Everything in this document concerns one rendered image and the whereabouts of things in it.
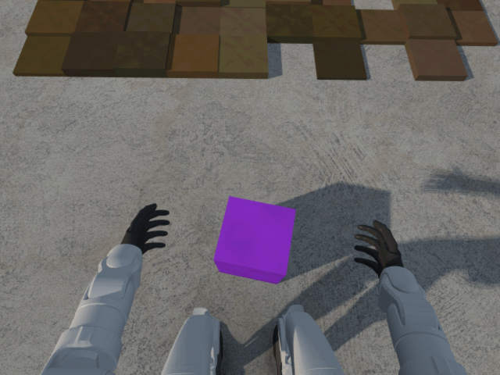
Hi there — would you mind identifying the carton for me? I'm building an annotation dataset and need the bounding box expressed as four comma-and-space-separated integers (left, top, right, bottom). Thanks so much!
213, 196, 296, 284

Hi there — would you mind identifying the robot left hand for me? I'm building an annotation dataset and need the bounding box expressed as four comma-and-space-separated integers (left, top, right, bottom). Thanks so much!
121, 203, 170, 255

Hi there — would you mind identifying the robot right thigh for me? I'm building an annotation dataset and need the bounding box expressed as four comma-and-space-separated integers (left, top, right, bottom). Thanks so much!
277, 312, 345, 375

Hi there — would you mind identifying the robot left forearm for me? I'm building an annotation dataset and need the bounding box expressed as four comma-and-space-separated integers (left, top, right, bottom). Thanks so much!
40, 244, 143, 375

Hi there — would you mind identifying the robot right hand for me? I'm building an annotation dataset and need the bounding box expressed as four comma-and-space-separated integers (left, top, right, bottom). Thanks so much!
354, 220, 404, 279

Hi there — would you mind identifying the robot right forearm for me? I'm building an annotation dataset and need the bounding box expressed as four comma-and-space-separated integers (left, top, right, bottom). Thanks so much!
378, 266, 467, 375

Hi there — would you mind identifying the robot right shin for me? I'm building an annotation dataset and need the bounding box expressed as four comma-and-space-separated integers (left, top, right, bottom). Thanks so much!
280, 305, 304, 375

